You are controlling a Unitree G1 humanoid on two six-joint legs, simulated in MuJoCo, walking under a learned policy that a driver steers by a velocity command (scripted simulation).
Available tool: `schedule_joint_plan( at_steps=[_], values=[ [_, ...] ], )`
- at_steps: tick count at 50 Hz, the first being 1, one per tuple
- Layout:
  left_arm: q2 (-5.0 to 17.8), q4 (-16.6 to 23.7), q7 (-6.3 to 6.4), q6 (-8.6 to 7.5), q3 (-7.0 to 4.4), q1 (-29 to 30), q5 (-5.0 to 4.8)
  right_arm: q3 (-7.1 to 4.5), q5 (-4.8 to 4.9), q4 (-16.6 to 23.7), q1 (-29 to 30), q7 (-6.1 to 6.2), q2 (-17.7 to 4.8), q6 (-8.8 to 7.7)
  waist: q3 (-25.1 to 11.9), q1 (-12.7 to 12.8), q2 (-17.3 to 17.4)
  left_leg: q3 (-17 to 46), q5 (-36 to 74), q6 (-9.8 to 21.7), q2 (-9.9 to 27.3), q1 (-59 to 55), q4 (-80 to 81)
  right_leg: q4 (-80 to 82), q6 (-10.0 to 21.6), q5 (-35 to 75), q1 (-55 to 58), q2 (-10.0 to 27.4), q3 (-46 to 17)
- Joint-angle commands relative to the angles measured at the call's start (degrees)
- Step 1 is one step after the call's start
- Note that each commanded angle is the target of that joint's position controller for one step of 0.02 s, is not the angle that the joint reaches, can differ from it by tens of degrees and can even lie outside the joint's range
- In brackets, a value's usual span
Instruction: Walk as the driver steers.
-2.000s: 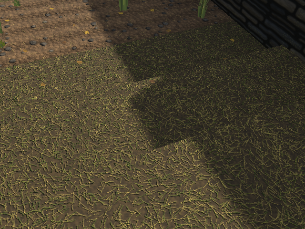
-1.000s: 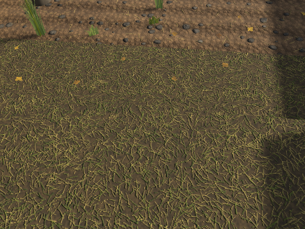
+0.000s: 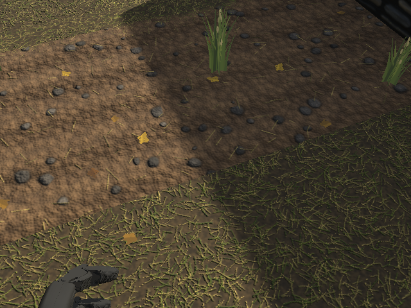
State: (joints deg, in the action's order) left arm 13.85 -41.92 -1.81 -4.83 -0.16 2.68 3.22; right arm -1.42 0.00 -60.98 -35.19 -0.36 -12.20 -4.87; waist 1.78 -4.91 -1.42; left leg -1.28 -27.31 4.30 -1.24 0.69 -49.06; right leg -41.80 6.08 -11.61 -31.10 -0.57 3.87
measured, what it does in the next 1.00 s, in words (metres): goes down, turning left: left foot 0.15 m lower, then right foot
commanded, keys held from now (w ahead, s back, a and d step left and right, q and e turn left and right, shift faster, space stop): w+q+shift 0.60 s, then w+shift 0.40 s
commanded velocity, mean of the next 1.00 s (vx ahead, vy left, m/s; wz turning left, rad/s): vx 1.00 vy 0.00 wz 0.62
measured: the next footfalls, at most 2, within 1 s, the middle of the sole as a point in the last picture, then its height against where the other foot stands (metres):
left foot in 0.44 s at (163, 301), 0.15 m lower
right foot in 0.78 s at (154, 193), level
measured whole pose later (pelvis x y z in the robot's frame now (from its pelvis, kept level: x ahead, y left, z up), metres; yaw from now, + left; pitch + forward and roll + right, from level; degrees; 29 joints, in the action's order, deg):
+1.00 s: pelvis +0.91 +0.23 -0.11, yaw +39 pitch +0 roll -2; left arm 14.6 -55.7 -0.6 -5.6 -3.2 -25.4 1.6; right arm -2.3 -2.2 -44.5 -8.4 -2.5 -17.3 -3.1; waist 0.8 2.0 2.5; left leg 5.2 -13.6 6.3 -0.2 34.7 -68.8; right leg -23.7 1.3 -15.0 -8.4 -2.4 2.8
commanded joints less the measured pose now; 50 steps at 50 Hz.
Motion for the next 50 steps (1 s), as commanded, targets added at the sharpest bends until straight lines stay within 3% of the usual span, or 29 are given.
schedule_joint_plan(
  at_steps=[1,2,4,7,9,10,14,15,18,20,21,22,23,24,25,26,27,28,30,33,36,37,39,40,41,42,44,47,50],
  values=[
    [11.4,-5.0,1.14,0.65,-4.53,-27.5,-1.3,-2.51,1.11,8.4,6.3,1.35,-11.0,-0.43,-14.8,13.8,-1.1,6.2,7.2,3.1,2.3,41.9,-34.6,20.9,9.2,-11.3,48.7,24.0,-42.2],
    [9.2,-5.0,1.16,0.17,-4.03,-22.8,-1.34,-2.47,0.9,9.0,9.5,1.19,-9.6,-0.1,-6.5,11.9,-1.8,6.2,10.7,2.6,4.4,41.9,-30.4,22.0,8.7,-2.4,40.5,22.7,-32.8],
    [6.0,-6.0,1.11,-0.83,-3.65,-19.7,-1.59,-2.69,-0.94,7.2,8.5,0.35,-6.9,2.1,0.7,6.8,1.1,7.2,11.8,1.7,7.8,36.7,-23.3,25.2,6.0,4.4,28.7,17.4,-19.5],
    [5.2,-7.1,1.29,-2.54,-3.44,-19.6,-3.53,-3.34,-1.83,8.4,10.5,-0.86,-4.9,4.96,4.7,3.5,-0.5,6.2,11.6,0.4,10.1,37.0,-15.1,28.3,4.5,11.2,24.4,16.6,-10.2],
    [7.3,-9.4,1.51,-3.58,-4.22,-22.4,-2.09,-3.56,-2.85,11.5,16.9,-2.12,-5.0,5.59,5.5,4.8,-1.0,4.3,20.1,0.8,10.8,43.4,-14.4,27.7,5.1,18.8,28.8,16.5,-4.2],
    [4.2,-10.6,1.76,-4.61,-3.59,-20.8,-2.24,-3.8,-1.95,12.7,20.3,-2.14,-4.3,4.64,6.2,3.2,-0.4,5.1,28.5,1.2,10.1,43.7,-5.4,28.3,0.7,15.4,27.8,12.5,0.3],
    [4.2,-11.4,3.36,-6.56,-2.98,-19.7,-3.29,-2.88,-1.57,13.3,24.4,-5.52,-2.4,2.69,3.4,1.7,0.3,-4.3,66.6,4.0,4.7,19.6,11.9,25.3,-3.1,3.0,13.5,7.5,12.7],
    [4.7,-12.0,3.85,-5.98,-2.87,-19.7,-3.12,-3.04,-0.95,12.7,23.2,-5.71,-3.2,3.06,3.6,0.4,0.0,-5.2,69.2,4.7,4.4,17.7,11.9,22.7,-3.3,4.1,14.3,8.0,14.0],
    [8.5,-12.7,3.89,-3.93,-3.0,-24.1,-2.54,-3.49,-3.09,11.9,22.7,-3.67,-6.7,3.86,4.5,0.8,0.6,-13.0,58.1,5.5,-0.8,16.3,15.1,7.2,-4.0,32.1,26.0,10.1,15.6],
    [9.6,-13.4,4.74,-1.49,-2.99,-25.5,-2.58,-4.27,-4.68,9.7,13.8,-2.26,-9.1,4.56,1.8,-2.9,-0.9,-11.6,49.8,7.1,-0.4,9.0,19.8,-14.3,-3.9,45.0,30.3,12.5,14.1],
    [10.1,-13.0,4.68,-0.79,-3.35,-23.6,-2.07,-5.78,-3.88,5.7,2.6,-1.72,-11.6,4.74,-2.9,-7.7,-1.0,-8.7,48.0,9.2,-0.4,0.6,22.8,-30.3,-3.8,47.4,31.1,11.7,11.4],
    [9.7,-11.6,4.16,0.27,-4.32,-16.6,-3.11,-7.09,-4.01,3.5,-4.4,-1.25,-14.3,4.38,0.2,-14.0,5.9,-0.8,48.8,15.6,3.8,-8.7,32.7,-62.0,-4.4,13.9,17.1,4.1,10.8],
    [4.2,-7.0,3.63,-0.29,-2.9,-13.1,-1.25,-8.0,-2.19,1.8,-5.1,-0.96,-20.9,4.15,3.8,-9.6,16.4,0.0,73.2,13.2,5.7,-20.9,14.8,-74.2,-4.1,-31.4,-9.3,-2.0,7.0],
    [2.9,-2.6,3.56,-1.5,-1.53,-19.0,-1.41,-6.89,-1.87,2.1,-4.7,-0.5,-21.2,3.08,-5.0,-2.3,13.0,14.5,85.3,17.5,12.2,-33.6,9.0,-67.9,-5.4,-24.7,-22.6,1.6,-1.8],
    [5.8,-1.2,2.97,-1.99,-1.18,-15.5,-0.52,-6.63,-1.86,3.5,-4.1,-0.58,-18.0,3.29,-8.5,-3.5,1.4,25.5,54.3,20.4,13.7,-34.5,16.7,-59.8,-4.5,-19.6,-27.9,3.6,-4.7],
    [6.3,-0.4,2.91,-2.83,-1.21,-12.0,0.42,-6.09,-1.75,4.4,-1.1,-0.25,-15.4,3.12,-5.4,-2.1,-3.3,32.0,37.9,20.1,14.5,-27.2,23.8,-56.0,-4.3,-16.0,-28.8,4.9,-7.4],
    [7.6,0.5,2.48,-3.03,-1.42,-11.9,0.38,-6.25,-1.8,6.8,6.4,0.88,-18.0,2.78,-4.9,1.8,2.6,42.6,19.2,22.4,19.4,-18.8,29.7,-48.0,-6.2,-13.8,-28.5,5.9,-10.1],
    [9.4,0.4,1.77,-1.59,-2.06,-9.5,0.89,-5.03,-1.18,8.5,11.4,1.8,-15.2,2.16,1.1,5.5,-4.9,40.4,18.4,21.4,17.2,-2.7,34.3,-38.4,-9.6,-13.0,-20.8,8.2,-11.2],
    [9.4,2.2,1.45,0.28,-1.86,-5.6,-0.03,-4.28,-1.78,10.4,16.0,1.57,-14.4,0.65,8.6,7.9,-5.5,36.1,23.3,20.7,14.2,21.8,37.3,-21.2,-13.0,-9.7,-6.1,10.9,-11.0],
    [4.6,2.6,0.86,-0.06,-0.47,-4.7,-1.66,-4.63,-0.06,10.1,15.5,0.64,-13.8,-0.88,4.0,5.7,1.8,19.9,30.1,13.2,4.1,27.6,36.9,-2.6,-9.6,12.3,14.0,7.8,-5.2],
    [5.6,2.8,0.92,-0.22,-1.24,-3.3,-2.21,-4.83,0.71,8.2,10.7,-0.64,-13.5,-0.93,3.0,2.6,0.8,17.3,44.2,9.9,3.5,14.8,32.6,6.0,-5.8,16.0,15.7,4.0,-1.9],
    [6.7,2.0,1.23,-0.34,-1.99,-7.0,-1.99,-5.14,0.44,7.8,10.1,-0.66,-14.7,-0.79,0.2,4.5,0.5,16.8,53.8,8.6,3.5,9.2,26.7,7.9,-4.8,12.4,18.5,1.6,-1.3],
    [10.4,-4.3,2.15,-0.39,-4.45,-29.7,-2.13,-5.35,-1.4,8.5,15.0,-0.45,-16.1,-0.59,-10.0,17.6,2.0,13.2,60.3,5.8,1.5,10.6,-0.4,7.0,-3.5,3.4,36.7,-0.1,-0.4],
    [15.2,-6.6,2.92,-0.21,-5.61,-40.4,-1.0,-3.64,-1.95,10.4,17.2,-0.41,-8.5,-0.97,-14.7,20.9,-6.8,9.9,30.3,4.1,-3.9,21.1,-27.1,9.5,-1.9,-15.6,44.7,11.5,-16.8],
    [16.7,-7.6,1.93,0.0,-5.79,-35.3,-0.13,-2.14,1.11,13.7,7.0,-1.02,-2.7,-1.54,-17.7,9.0,-24.8,10.9,2.2,3.6,-9.5,34.9,-35.8,29.4,2.7,-28.7,47.7,22.4,-56.4],
    [11.7,-5.0,1.21,0.26,-5.44,-24.2,-0.49,-1.81,-0.48,12.6,8.7,-0.21,-5.7,-0.53,-7.0,6.4,-13.4,9.3,6.6,4.2,-3.2,41.8,-37.0,31.2,5.4,-42.1,40.0,22.4,-55.5],
    [5.7,-4.9,0.86,-0.01,-4.31,-19.4,-0.23,-1.91,-1.75,14.3,17.9,-1.03,-7.0,0.31,1.3,6.4,0.4,8.4,11.5,3.5,0.8,40.2,-30.8,28.7,4.9,-26.9,27.0,17.4,-37.4],
    [4.6,-9.9,1.34,-1.65,-3.44,-24.5,-1.48,-0.68,-2.48,18.0,22.7,-2.42,-4.3,1.53,2.1,4.3,-3.4,10.0,11.3,2.7,2.8,39.2,-24.4,31.3,2.7,-15.3,21.9,12.8,-24.8],
    [6.7,-10.3,1.08,-2.75,-3.78,-25.3,-2.21,0.04,-2.39,21.8,30.6,-2.64,-6.2,1.54,4.4,4.3,-1.6,7.1,17.5,0.8,3.6,42.5,-13.8,37.3,3.7,-6.6,20.6,11.3,-16.8]
  ],
)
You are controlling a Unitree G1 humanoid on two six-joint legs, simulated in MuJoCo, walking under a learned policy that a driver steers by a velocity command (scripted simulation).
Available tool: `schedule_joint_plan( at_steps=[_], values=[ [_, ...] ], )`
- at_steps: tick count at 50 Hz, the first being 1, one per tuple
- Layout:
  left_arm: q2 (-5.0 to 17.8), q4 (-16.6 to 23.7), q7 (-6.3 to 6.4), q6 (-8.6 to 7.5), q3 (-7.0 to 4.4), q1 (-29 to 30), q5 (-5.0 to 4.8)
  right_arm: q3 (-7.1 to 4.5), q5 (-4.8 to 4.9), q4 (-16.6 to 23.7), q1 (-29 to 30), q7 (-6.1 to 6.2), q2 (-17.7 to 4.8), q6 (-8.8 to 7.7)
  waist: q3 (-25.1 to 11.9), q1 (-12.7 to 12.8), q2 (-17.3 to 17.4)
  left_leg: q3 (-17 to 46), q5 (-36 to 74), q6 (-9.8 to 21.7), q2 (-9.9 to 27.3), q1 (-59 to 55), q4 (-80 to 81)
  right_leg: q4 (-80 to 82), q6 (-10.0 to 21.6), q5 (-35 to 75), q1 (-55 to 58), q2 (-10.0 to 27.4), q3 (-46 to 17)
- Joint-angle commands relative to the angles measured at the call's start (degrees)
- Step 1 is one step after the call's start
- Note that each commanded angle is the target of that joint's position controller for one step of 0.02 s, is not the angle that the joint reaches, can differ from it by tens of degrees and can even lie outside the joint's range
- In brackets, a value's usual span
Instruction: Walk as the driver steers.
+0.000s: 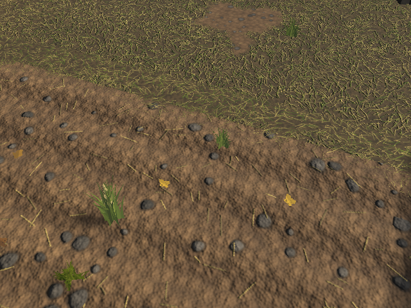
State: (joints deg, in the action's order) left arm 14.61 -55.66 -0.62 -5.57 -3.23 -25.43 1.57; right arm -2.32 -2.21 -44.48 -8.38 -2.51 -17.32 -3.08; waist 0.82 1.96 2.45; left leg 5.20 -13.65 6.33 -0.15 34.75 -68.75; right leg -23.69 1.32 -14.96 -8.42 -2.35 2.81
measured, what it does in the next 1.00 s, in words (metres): walks ahead, turning right: left foot, then right foot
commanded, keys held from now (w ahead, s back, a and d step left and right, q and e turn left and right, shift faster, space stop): w+e+shift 0.16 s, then e+shift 0.40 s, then w+e+shift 0.26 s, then w+shift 0.10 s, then w+q+shift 0.08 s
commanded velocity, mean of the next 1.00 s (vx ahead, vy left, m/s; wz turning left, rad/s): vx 0.63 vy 0.00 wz -0.65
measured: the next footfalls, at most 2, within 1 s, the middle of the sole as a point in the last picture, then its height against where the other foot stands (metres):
left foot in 0.22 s outside the picture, level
right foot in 0.64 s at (266, 291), level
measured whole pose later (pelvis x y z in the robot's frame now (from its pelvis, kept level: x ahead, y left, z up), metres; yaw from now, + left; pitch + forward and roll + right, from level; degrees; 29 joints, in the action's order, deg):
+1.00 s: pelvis +0.63 -0.10 +0.01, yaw -40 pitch +2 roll +0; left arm 17.1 -41.8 -1.4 -2.2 -4.0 -23.1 0.7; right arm -1.1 -2.1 -38.0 -5.6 -1.2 -15.9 -0.7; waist -0.8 4.9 0.6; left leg 2.4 -5.6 -3.5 6.0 33.9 -39.2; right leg -18.5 7.3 -13.3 -5.8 -9.5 -10.0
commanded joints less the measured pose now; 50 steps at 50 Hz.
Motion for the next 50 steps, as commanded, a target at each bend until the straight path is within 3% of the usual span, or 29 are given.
schedule_joint_plan(
  at_steps=[1,3,4,7,9,10,11,12,13,14,15,16,18,21,24,27,29,31,32,33,34,35,36,37,39,41,47,50],
  values=[
    [5.9,3.1,-0.21,-2.07,-0.63,1.8,-0.92,1.26,-0.6,7.0,7.3,-0.66,-1.6,-0.46,6.1,-2.4,-5.2,-2.4,6.6,-2.1,4.3,8.5,12.1,20.6,9.3,0.6,-2.1,12.3,-14.3],
    [5.6,3.2,-0.19,-2.12,-0.6,0.4,-1.65,2.4,-0.39,9.2,13.4,-1.51,-0.5,-1.07,6.9,-1.0,-3.8,-6.5,14.6,-3.3,4.9,1.1,25.9,23.2,9.3,9.0,-5.0,9.9,-10.7],
    [6.7,3.2,-0.06,-2.19,-0.87,-0.5,-1.92,2.85,0.04,9.6,15.0,-1.87,0.2,-1.22,6.8,-0.4,-4.1,-7.6,17.5,-3.4,4.1,-4.2,30.2,24.8,9.3,13.8,-6.1,10.2,-10.1],
    [10.7,3.0,0.15,-1.94,-1.65,-2.2,-2.0,2.38,0.48,9.5,15.1,-1.01,-2.2,-1.31,5.0,-0.9,-4.8,-7.9,17.6,-3.0,1.8,-9.6,36.3,21.7,8.9,31.0,2.6,12.6,-10.1],
    [12.1,2.5,0.43,-1.24,-1.84,-3.7,-1.5,1.26,-0.28,7.4,8.1,0.49,-4.8,-1.89,-1.1,-3.8,-6.4,-8.1,10.9,-2.0,-1.7,-17.3,38.7,7.3,7.0,52.9,9.8,12.1,-9.5],
    [12.6,2.4,0.66,-0.62,-1.96,-3.3,-1.41,0.67,-0.68,4.4,-1.4,1.36,-5.8,-2.56,-6.1,-7.9,-6.9,-8.3,11.6,-1.4,-2.7,-27.2,41.2,-5.7,5.4,56.0,8.9,10.2,-8.9],
    [11.4,3.5,0.76,-0.4,-1.85,-2.1,-1.89,-0.21,-1.79,2.2,-10.4,2.45,-8.2,-3.31,-11.1,-11.6,-7.1,-4.0,14.8,-0.8,3.5,-40.7,40.6,-20.6,4.1,44.9,-0.6,7.4,-9.0],
    [4.3,6.5,0.92,-0.35,-0.55,-3.5,-1.67,-1.22,-3.16,1.9,-17.8,3.4,-13.2,-3.61,-20.9,-10.5,4.1,11.0,30.2,-0.6,22.0,-54.0,35.6,-40.4,3.8,3.8,-11.3,2.3,-6.2],
    [1.9,8.2,1.98,0.73,-0.19,-10.7,-5.26,-2.12,-2.41,3.3,-14.5,2.71,-15.1,-2.74,-32.9,-6.2,15.8,31.2,39.5,7.0,33.2,-63.3,39.4,-58.5,2.6,-18.4,-23.8,-2.7,-6.4],
    [7.4,7.4,2.65,1.77,-1.58,-5.2,-3.2,-1.36,-1.03,4.6,-10.6,2.53,-9.0,-1.85,-26.4,-5.9,3.8,22.7,41.7,5.2,28.1,-56.1,39.5,-58.2,3.0,-13.1,-27.7,2.2,-7.0],
    [7.2,8.4,2.12,2.11,-1.85,0.8,-2.69,-0.05,-0.37,4.1,-7.8,2.53,-4.3,-2.08,-16.4,-6.1,2.0,12.6,46.2,3.8,24.6,-47.6,40.2,-54.6,2.3,-9.5,-29.3,3.2,-6.2],
    [5.8,8.6,1.51,2.52,-1.81,2.4,-2.12,0.39,-0.41,3.1,-7.1,2.69,-2.5,-2.11,-10.1,-4.7,1.7,6.9,47.4,2.2,21.8,-41.3,42.8,-51.9,1.4,-8.0,-29.8,4.6,-5.7],
    [3.5,9.3,0.26,4.88,-1.84,3.2,-0.77,0.52,0.53,1.9,-7.0,3.52,-1.9,-2.27,-4.7,-2.2,5.0,-0.1,46.8,0.8,19.5,-32.2,46.6,-48.4,0.0,-6.8,-27.2,5.6,-5.0],
    [1.7,12.5,-0.71,6.73,-1.46,6.5,-0.23,-0.04,1.75,1.9,-4.4,3.73,-2.6,-2.85,-3.4,0.7,4.5,-6.3,46.2,2.0,19.5,-27.6,50.1,-42.4,-0.3,-2.6,-27.4,5.9,-3.0],
    [1.0,15.8,-2.26,6.65,-0.43,11.2,-0.22,-0.32,2.23,2.6,0.6,3.82,-2.7,-2.92,-1.6,2.1,5.6,-16.8,39.4,-0.4,14.5,-21.1,51.1,-23.4,0.7,13.1,-19.0,4.9,0.8],
    [3.3,16.2,-3.23,7.22,-0.74,11.0,0.11,-1.59,3.04,2.7,-0.6,3.72,-5.2,-2.82,-2.6,2.5,3.6,-19.5,40.0,-2.1,15.5,-22.7,45.7,-16.0,2.7,17.3,-11.3,2.4,4.4],
    [5.2,17.0,-2.7,7.58,-1.47,10.5,0.37,-2.36,3.52,3.1,-2.5,3.45,-6.9,-2.01,-4.6,2.7,2.8,-19.5,44.6,-3.2,17.4,-25.6,38.1,-15.7,5.4,12.5,-8.4,0.5,5.7],
    [8.0,17.1,-1.58,7.51,-2.92,6.0,-0.03,-2.9,2.84,3.8,-3.6,2.78,-8.6,0.09,-7.7,5.2,1.6,-19.7,37.2,-4.0,18.4,-25.3,23.6,-14.4,9.3,1.9,-1.7,-1.5,4.7],
    [11.1,15.2,-0.61,7.27,-4.44,-0.7,-0.28,-2.73,1.39,4.3,-4.4,2.37,-8.4,1.31,-9.3,8.1,-2.7,-19.5,22.3,-5.3,15.8,-18.6,8.4,-12.0,12.1,-5.6,6.5,-1.6,-1.1],
    [16.0,16.1,-0.01,7.33,-4.96,3.1,-1.65,-1.02,-1.12,5.8,-5.4,1.64,-1.2,2.15,-3.8,3.4,-14.6,-18.0,-22.1,-7.1,6.2,-3.9,-10.1,-7.0,16.1,-4.4,4.8,9.5,-23.9],
    [21.1,19.5,-0.49,7.79,-6.05,4.9,-1.79,-1.03,-1.94,12.1,-6.2,1.61,-2.6,2.05,-12.4,1.9,-18.2,-3.5,-25.1,-9.2,-1.2,12.0,-16.4,11.4,25.7,-33.2,15.6,17.1,-58.0],
    [18.0,20.6,-0.19,8.07,-5.54,6.5,-1.08,-1.43,-2.28,12.4,-1.3,1.87,-6.3,1.12,-5.0,3.0,-9.7,-0.1,-21.9,-8.7,1.9,17.2,-15.1,18.6,24.1,-46.3,11.6,20.8,-60.2],
    [14.2,20.1,0.07,7.84,-4.38,8.0,-0.66,-1.94,-1.56,12.1,1.1,2.07,-8.3,0.52,1.0,1.4,-4.0,0.5,-17.4,-8.5,3.1,15.4,-9.6,16.7,21.5,-41.3,4.1,19.0,-54.2],
    [12.7,19.3,-0.07,7.21,-3.72,8.6,-0.5,-1.81,-1.16,11.0,1.2,2.48,-7.8,0.36,2.6,-0.7,-0.4,0.5,-13.9,-8.7,4.7,11.0,-3.4,15.6,18.8,-32.1,-1.5,15.5,-46.6],
    [11.9,19.1,0.26,5.52,-3.51,10.3,-0.63,-1.05,-1.23,9.4,-1.7,2.79,-5.9,1.47,0.6,-2.8,-2.8,-0.3,-8.5,-9.2,6.1,1.1,4.4,14.3,16.1,-18.5,-7.4,9.4,-35.0],
    [11.7,18.7,-0.27,4.42,-3.52,9.2,-0.8,-0.44,-1.02,9.3,-0.7,2.56,-4.2,2.13,-1.0,-2.3,-2.5,-1.5,-5.1,-9.9,5.6,-1.8,9.0,13.0,16.3,-11.4,-8.3,5.9,-30.3],
    [10.1,17.0,-0.56,2.81,-2.99,1.8,-1.1,0.7,-0.16,11.4,8.6,1.55,-1.6,1.64,0.4,3.2,-5.4,-3.9,8.6,-10.7,5.7,2.1,28.1,14.1,14.0,-7.4,-0.4,7.0,-27.6],
    [11.2,16.8,-0.75,1.9,-2.79,0.3,-0.7,0.29,0.68,12.4,12.6,0.89,-3.0,1.14,1.6,5.6,-6.5,-5.3,11.2,-8.8,5.3,1.8,33.6,15.1,12.8,-7.8,3.0,9.5,-26.1]
  ],
)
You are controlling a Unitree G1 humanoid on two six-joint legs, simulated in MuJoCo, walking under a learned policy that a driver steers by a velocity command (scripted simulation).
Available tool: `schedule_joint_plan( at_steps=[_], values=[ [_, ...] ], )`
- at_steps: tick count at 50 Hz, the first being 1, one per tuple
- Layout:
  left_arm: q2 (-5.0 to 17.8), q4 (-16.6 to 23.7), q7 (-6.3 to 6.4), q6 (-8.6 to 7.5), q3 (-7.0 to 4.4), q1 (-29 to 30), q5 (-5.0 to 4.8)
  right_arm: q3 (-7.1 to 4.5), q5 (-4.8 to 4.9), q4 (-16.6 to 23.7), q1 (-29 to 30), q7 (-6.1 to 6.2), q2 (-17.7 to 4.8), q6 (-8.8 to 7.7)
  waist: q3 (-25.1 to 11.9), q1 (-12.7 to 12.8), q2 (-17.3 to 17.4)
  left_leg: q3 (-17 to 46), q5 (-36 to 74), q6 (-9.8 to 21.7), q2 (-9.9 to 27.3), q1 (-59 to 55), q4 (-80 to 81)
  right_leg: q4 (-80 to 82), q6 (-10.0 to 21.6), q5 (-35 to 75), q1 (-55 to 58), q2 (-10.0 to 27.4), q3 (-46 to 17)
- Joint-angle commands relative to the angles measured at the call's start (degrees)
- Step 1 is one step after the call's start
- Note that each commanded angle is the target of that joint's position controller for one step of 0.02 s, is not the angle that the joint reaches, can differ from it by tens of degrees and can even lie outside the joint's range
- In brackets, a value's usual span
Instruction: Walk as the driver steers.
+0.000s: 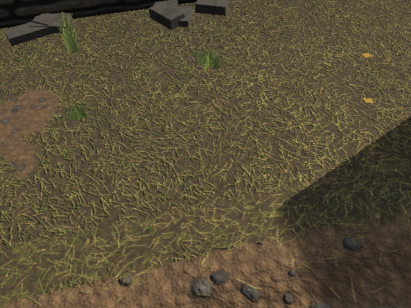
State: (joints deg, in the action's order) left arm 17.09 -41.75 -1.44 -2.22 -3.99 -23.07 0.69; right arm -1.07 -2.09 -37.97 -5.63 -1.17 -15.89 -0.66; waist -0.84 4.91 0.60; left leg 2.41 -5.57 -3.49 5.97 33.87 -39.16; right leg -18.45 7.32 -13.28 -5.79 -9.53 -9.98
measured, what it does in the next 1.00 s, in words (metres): walks ahead, turning left: left foot, then right foot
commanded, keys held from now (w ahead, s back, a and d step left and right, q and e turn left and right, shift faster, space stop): w+q+shift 0.54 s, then w+shift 0.28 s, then w+e+shift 0.10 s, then shift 0.08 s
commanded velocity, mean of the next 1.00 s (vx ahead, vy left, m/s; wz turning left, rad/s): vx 0.95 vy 0.00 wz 0.42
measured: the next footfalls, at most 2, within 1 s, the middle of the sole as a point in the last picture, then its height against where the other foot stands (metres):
left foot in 0.16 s outside the picture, level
right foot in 0.62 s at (203, 239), level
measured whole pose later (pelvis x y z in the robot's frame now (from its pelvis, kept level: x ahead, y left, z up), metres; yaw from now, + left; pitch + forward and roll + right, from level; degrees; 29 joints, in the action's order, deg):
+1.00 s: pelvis +0.84 +0.32 -0.02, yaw +27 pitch +2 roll -2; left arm 17.4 -54.0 -1.2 -5.6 -2.5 -33.6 -0.1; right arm 0.8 -3.2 -34.6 5.3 -3.9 -16.7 -4.2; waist 0.9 7.4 0.8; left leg -0.2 0.1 4.1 1.8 35.4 -32.5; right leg -11.8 -0.4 -22.8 10.5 0.0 0.0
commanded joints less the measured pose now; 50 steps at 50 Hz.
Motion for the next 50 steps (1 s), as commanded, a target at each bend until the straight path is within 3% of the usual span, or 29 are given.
schedule_joint_plan(
  at_steps=[1,5,7,8,9,10,11,12,13,14,17,21,23,26,28,29,30,31,32,33,34,35,37,39,42,44,47,49,50],
  values=[
    [9.1,2.6,0.09,-1.68,-1.93,-2.4,0.34,-1.12,0.73,6.3,10.9,-0.7,-4.9,-1.38,4.0,3.1,-4.8,-2.9,2.8,1.9,-0.9,3.1,5.0,10.5,6.6,-9.6,2.0,17.8,-13.0],
    [10.3,0.4,1.16,-2.39,-1.68,-3.1,0.99,-1.8,0.59,7.5,10.8,-1.77,-6.3,-1.59,6.6,2.2,-5.5,-4.3,-2.9,6.6,-2.3,3.7,7.7,10.6,5.0,3.5,10.0,21.7,-7.7],
    [11.1,-0.1,1.48,-2.78,-1.51,-0.1,1.12,-2.5,0.8,5.7,3.0,-1.38,-7.0,-1.48,2.2,-2.6,-5.8,-7.2,-6.7,9.8,-7.3,-8.9,9.4,1.7,2.7,36.0,9.4,20.7,-0.2],
    [11.1,-0.2,1.59,-2.59,-1.34,1.0,1.11,-3.36,0.6,2.7,-6.4,-0.79,-8.1,-1.6,-3.5,-7.4,-4.1,-8.8,-6.7,11.4,-10.2,-20.6,10.2,-10.5,1.2,50.9,7.6,18.7,4.5],
    [10.4,0.8,1.95,-2.59,-0.84,3.5,1.5,-4.54,0.23,-1.1,-20.7,-0.13,-10.8,-1.9,-10.3,-14.1,-2.3,-4.2,-10.2,13.6,-7.5,-38.3,8.7,-27.3,-0.4,48.1,-3.8,16.6,7.6],
    [6.2,4.1,1.72,-3.29,0.69,3.7,0.4,-6.47,-0.63,-2.4,-28.5,0.23,-17.7,-1.91,-14.6,-15.4,11.3,22.7,-34.3,18.9,5.3,-51.9,15.4,-49.1,-4.0,25.1,-23.7,10.0,12.0],
    [4.9,5.1,1.27,-4.02,1.25,5.0,1.75,-5.89,0.19,-2.8,-25.0,-0.62,-15.8,-2.0,-11.4,-11.2,14.9,46.7,-39.7,20.6,10.1,-54.7,25.8,-56.8,-4.5,-8.6,-39.1,3.9,6.5],
    [6.8,5.9,1.13,-4.42,1.38,9.8,2.44,-5.53,0.73,-1.7,-19.5,-0.97,-13.2,-1.66,-4.1,-10.7,6.5,41.1,-33.6,20.9,9.7,-49.9,24.8,-59.5,-4.2,-4.5,-44.6,8.3,3.6],
    [7.1,6.0,0.75,-5.0,1.76,11.3,2.64,-5.52,1.05,-1.7,-19.4,-0.88,-12.5,-1.73,-2.4,-10.1,1.0,34.4,-26.7,21.0,8.4,-44.2,24.9,-57.0,-4.6,-1.6,-42.8,11.1,3.6],
    [6.8,6.4,0.55,-5.04,2.0,11.9,2.92,-5.19,1.09,-2.1,-18.8,-0.58,-11.3,-1.8,0.2,-8.4,-1.2,30.4,-22.6,20.2,6.3,-37.9,26.2,-52.9,-5.1,-1.0,-40.3,12.6,4.0],
    [5.6,7.7,-0.17,-2.64,2.94,12.8,4.17,-4.36,1.93,-3.5,-18.7,0.03,-9.5,-2.83,4.4,-5.1,1.7,24.5,-16.0,19.9,0.6,-28.2,29.8,-46.2,-8.0,-2.7,-37.7,14.2,5.9],
    [4.1,12.4,-1.05,-1.95,4.4,25.2,2.75,-4.82,2.24,-4.5,-20.2,0.22,-10.0,-3.57,8.5,-7.2,1.3,19.4,0.0,19.3,-3.6,-20.1,33.1,-29.9,-10.5,7.5,-34.8,12.7,10.4],
    [2.8,13.4,-1.41,-2.25,5.17,28.9,2.18,-5.21,2.65,-5.7,-22.1,0.3,-10.5,-3.63,7.1,-9.0,2.3,18.1,11.6,17.4,-4.7,-19.9,32.0,-21.8,-10.2,14.7,-28.8,10.9,11.6],
    [3.5,14.3,-0.84,-2.5,5.11,31.2,1.54,-5.63,3.11,-7.1,-23.6,0.74,-11.7,-3.74,4.6,-10.0,2.7,19.8,23.5,15.5,-2.7,-25.6,29.5,-15.4,-8.5,19.1,-22.8,9.3,10.8],
    [5.4,12.7,0.03,-2.62,4.27,26.1,1.59,-5.76,3.05,-7.5,-22.5,1.25,-12.9,-3.82,0.0,-7.2,2.3,18.5,37.9,13.0,-2.9,-28.7,22.3,-11.5,-6.9,15.6,-12.0,6.9,11.3],
    [7.8,10.6,0.87,-2.77,3.11,18.9,1.39,-5.99,2.42,-8.0,-22.6,1.18,-14.4,-4.0,-5.4,-4.0,2.8,17.9,45.3,11.8,-2.6,-30.3,13.4,-12.6,-5.8,10.7,-3.3,5.5,11.6],
    [9.4,7.8,1.96,-2.88,1.96,7.8,1.15,-6.14,1.81,-7.9,-20.3,1.04,-15.4,-4.27,-10.2,2.4,2.9,16.3,43.7,10.9,-3.7,-27.0,0.6,-12.6,-4.8,8.2,8.1,7.8,11.0],
    [12.5,5.3,3.38,-3.07,0.28,-4.5,2.2,-5.16,1.04,-7.3,-18.9,1.2,-11.5,-4.98,-16.2,7.4,0.1,13.5,30.8,10.9,-5.8,-18.9,-16.6,-14.7,-2.9,-6.9,20.8,16.5,2.9],
    [16.9,4.2,3.35,-3.26,-1.0,-6.0,4.37,-2.68,3.34,-5.8,-27.5,1.26,-1.1,-5.04,-24.5,0.6,-18.6,7.7,-21.2,9.1,-13.2,-1.1,-37.7,-8.6,4.9,-19.7,35.8,35.2,-29.0],
    [15.1,4.1,2.53,-2.58,-1.43,-3.7,2.43,-2.37,2.5,-5.9,-25.0,1.15,-5.7,-4.41,-24.6,1.7,-16.2,5.9,-19.3,9.8,-11.5,6.0,-43.0,-0.3,7.3,-27.8,32.5,34.6,-43.8],
    [9.9,4.1,2.18,-2.72,-0.56,2.2,2.09,-2.8,1.36,-5.4,-17.4,0.97,-7.4,-3.96,-12.5,0.9,-8.9,5.4,-13.1,9.9,-7.8,8.8,-41.0,1.2,5.9,-26.8,22.8,30.6,-33.1],
    [6.7,3.1,1.8,-2.87,0.01,4.2,2.09,-2.56,0.52,-4.6,-12.8,0.3,-7.4,-3.78,-6.4,0.4,-2.7,4.7,-10.3,9.7,-6.2,8.0,-38.1,1.5,5.3,-18.5,14.6,28.2,-24.8],
    [4.6,-0.1,1.82,-3.48,0.69,2.8,2.39,-1.98,-0.33,-2.8,-9.2,-0.97,-5.1,-2.97,-0.1,-2.4,-2.6,5.2,-12.0,9.2,-4.8,6.2,-34.5,3.6,4.2,-6.7,4.2,24.2,-15.0],
    [3.2,-2.7,1.28,-4.53,1.08,1.0,1.26,-1.15,-0.59,-1.1,-7.6,-1.43,-3.2,-2.02,1.7,-4.6,-5.3,5.9,-14.9,8.5,-3.7,7.2,-30.1,6.1,4.2,-1.9,1.5,23.8,-11.0],
    [5.1,-4.1,1.17,-5.36,0.79,1.2,0.2,-0.11,-1.3,3.9,1.6,-2.31,-3.6,-1.9,6.7,-5.9,-5.6,3.7,-8.3,7.0,-1.7,10.2,-18.3,12.7,4.1,2.1,-3.5,22.5,-3.5],
    [5.9,-3.9,0.78,-5.27,0.51,3.2,-0.39,0.95,-0.74,5.6,5.9,-3.57,-3.3,-2.51,8.0,-6.6,-4.1,-1.9,2.4,6.4,-1.4,-2.2,-3.3,16.6,2.6,5.6,-12.2,17.7,3.1],
    [11.1,-5.0,0.15,-5.2,-0.76,0.7,-0.93,0.75,-0.04,4.4,5.8,-3.64,-4.7,-2.79,7.7,-6.7,-3.1,-5.1,8.9,6.5,-4.8,-14.3,2.7,17.5,2.2,24.6,-10.5,19.6,4.3],
    [12.5,-7.1,0.23,-4.83,-0.97,-3.1,-1.03,0.07,-1.44,2.5,1.7,-2.21,-6.2,-3.6,2.5,-7.5,-2.6,-7.7,6.9,7.9,-8.8,-19.6,6.7,3.4,-0.5,50.7,0.0,18.2,7.3],
    [12.8,-7.9,0.68,-4.32,-0.97,-3.7,-1.09,-0.53,-2.27,-0.6,-7.3,-1.34,-7.0,-4.01,-2.4,-11.5,-3.6,-7.7,8.9,8.7,-9.9,-29.4,9.2,-9.4,-2.4,54.9,0.0,16.7,8.6]
  ],
)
